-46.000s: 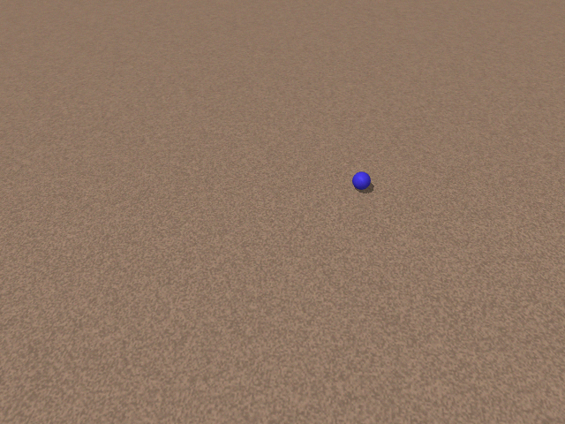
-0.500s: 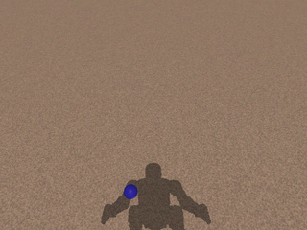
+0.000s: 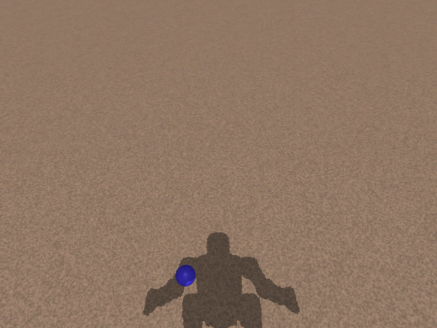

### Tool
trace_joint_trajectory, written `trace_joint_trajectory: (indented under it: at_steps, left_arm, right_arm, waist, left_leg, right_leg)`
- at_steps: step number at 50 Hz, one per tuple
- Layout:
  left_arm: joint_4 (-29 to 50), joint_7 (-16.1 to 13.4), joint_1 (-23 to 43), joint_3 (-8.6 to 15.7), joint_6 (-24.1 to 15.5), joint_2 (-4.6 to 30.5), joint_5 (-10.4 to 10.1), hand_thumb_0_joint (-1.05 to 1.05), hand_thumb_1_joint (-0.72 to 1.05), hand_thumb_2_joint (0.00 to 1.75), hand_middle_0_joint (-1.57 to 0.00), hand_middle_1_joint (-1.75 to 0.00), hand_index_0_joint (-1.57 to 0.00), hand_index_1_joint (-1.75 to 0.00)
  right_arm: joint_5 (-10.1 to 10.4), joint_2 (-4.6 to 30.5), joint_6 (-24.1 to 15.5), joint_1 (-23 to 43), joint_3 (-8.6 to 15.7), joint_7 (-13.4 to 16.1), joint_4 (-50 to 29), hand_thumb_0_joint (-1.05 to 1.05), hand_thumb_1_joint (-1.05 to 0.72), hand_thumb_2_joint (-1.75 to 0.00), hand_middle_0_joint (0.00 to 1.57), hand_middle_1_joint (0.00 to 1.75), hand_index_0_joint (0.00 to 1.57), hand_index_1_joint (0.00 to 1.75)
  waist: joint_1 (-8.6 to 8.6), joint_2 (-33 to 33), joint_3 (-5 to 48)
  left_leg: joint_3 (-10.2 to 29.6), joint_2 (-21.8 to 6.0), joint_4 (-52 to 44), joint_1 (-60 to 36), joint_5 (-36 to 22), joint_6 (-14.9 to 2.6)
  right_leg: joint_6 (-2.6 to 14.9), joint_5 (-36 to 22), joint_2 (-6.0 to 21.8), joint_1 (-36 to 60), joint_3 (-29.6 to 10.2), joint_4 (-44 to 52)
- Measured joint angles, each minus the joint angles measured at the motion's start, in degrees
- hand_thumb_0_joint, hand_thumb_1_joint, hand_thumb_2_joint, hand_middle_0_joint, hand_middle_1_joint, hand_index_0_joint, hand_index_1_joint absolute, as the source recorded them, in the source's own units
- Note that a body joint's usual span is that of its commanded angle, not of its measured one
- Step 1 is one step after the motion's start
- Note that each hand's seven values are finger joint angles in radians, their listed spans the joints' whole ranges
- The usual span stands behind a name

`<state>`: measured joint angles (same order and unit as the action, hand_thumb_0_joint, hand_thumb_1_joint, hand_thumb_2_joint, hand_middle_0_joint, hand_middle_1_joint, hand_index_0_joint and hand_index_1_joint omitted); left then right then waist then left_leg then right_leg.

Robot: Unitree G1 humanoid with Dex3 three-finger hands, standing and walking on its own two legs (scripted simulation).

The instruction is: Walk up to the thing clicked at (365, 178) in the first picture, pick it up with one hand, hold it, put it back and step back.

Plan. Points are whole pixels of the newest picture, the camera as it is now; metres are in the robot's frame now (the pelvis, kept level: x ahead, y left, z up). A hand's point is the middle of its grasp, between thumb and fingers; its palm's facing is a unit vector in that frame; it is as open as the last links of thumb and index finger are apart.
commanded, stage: stand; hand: left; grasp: from above
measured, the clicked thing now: (185, 275) +0.47 +0.17 -0.74
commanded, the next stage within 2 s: step back in 0.66 s
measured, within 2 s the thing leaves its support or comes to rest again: neither
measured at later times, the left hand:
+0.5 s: hand out of the picture +0.07 +0.25 -0.16, palm faces +0.00 -0.94 -0.34, open 7.4 cm
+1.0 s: hand out of the picture +0.09 +0.31 -0.18, palm faces -0.03 -0.92 -0.39, open 7.4 cm
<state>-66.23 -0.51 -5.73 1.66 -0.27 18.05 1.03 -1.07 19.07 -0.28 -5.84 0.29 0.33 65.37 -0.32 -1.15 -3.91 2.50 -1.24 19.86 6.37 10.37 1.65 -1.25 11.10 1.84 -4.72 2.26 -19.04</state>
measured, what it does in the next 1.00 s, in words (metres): shifts its weight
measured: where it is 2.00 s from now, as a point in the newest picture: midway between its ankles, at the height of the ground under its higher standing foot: outside the picture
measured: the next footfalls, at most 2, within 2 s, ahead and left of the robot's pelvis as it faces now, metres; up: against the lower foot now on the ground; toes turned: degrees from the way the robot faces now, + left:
right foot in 1.38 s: -0.12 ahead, -0.10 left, +0.00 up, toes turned -4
left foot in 1.76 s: -0.22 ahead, +0.15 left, +0.00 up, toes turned -6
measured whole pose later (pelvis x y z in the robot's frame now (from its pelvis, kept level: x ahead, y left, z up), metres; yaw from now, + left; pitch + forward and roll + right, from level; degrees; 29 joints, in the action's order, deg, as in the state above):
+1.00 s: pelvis -0.05 +0.04 -0.03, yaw -1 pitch -2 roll -1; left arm -53.7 -1.5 -2.2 3.7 3.3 23.3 0.8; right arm -1.0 22.4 2.1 -6.6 3.2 -1.3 56.6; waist 1.2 1.7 -9.8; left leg 0.7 1.8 39.4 17.6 20.7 -2.2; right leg 0.1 25.2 0.9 -22.4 -4.6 -44.8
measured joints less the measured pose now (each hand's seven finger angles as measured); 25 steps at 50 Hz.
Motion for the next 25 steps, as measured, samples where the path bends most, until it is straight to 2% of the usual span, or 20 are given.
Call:
trace_joint_trajectory:
  at_steps: [25]
  left_arm:
    - [0.35, 0.35, -0.46, -0.14, -0.18, 0.59, 0.00, 0.01, 0.90, 0.90, -0.21, -0.30, -0.21, -0.30]
  right_arm:
    - [0.07, 0.23, 0.13, -0.57, -0.27, -0.37, -0.09, 0.00, -0.90, -0.89, 0.21, 0.30, 0.20, 0.30]
  waist:
    - [0.28, 0.27, 0.12]
  left_leg:
    - [-0.12, -0.06, -0.33, 0.11, -0.04, 0.01]
  right_leg:
    - [0.01, -0.09, -0.05, -0.17, -0.11, 0.32]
